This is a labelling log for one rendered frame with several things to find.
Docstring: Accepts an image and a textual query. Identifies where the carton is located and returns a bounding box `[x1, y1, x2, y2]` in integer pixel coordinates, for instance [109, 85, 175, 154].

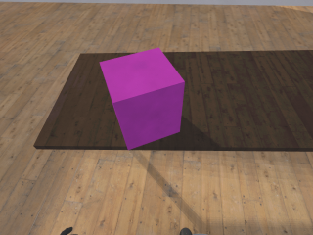
[100, 47, 185, 150]

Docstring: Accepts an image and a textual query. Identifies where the table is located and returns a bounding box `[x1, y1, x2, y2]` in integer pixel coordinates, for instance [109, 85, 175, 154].
[33, 50, 313, 152]

